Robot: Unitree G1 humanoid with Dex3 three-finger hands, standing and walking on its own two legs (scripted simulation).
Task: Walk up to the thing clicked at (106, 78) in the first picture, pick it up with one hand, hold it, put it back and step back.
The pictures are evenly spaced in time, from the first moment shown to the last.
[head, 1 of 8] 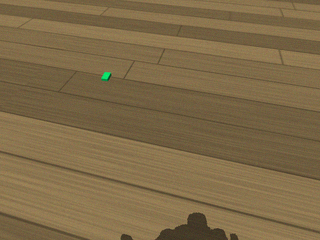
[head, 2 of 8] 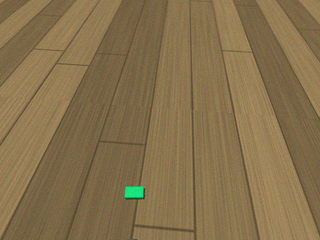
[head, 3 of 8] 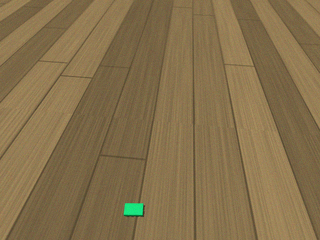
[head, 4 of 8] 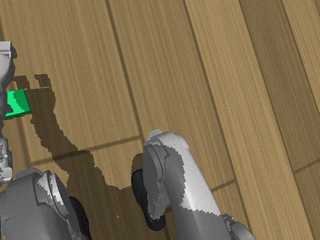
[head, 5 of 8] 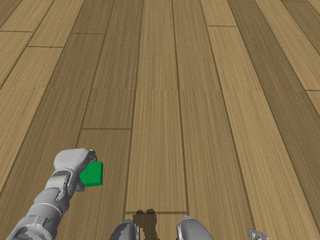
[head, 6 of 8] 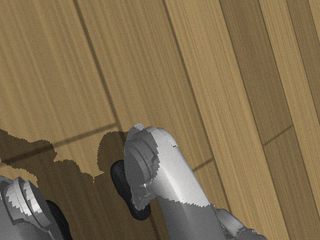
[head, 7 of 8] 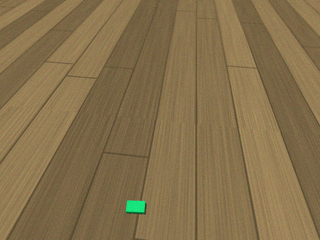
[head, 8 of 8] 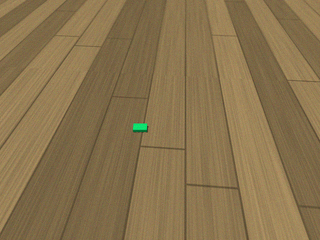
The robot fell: no
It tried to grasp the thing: yes
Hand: left
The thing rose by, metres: 0.68
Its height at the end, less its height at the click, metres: +0.00
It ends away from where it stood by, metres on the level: 0.01
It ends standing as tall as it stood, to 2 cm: yes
